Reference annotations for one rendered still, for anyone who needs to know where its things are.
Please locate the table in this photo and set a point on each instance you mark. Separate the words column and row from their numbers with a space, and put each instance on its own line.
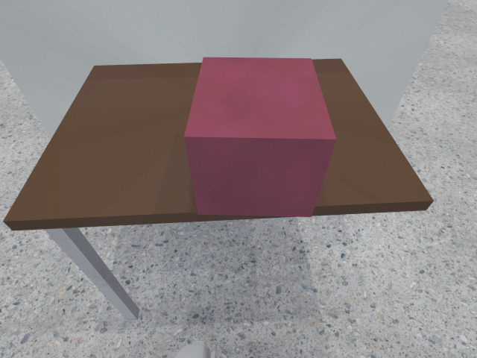
column 119, row 158

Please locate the carton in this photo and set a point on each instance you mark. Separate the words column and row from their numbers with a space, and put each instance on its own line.
column 259, row 137

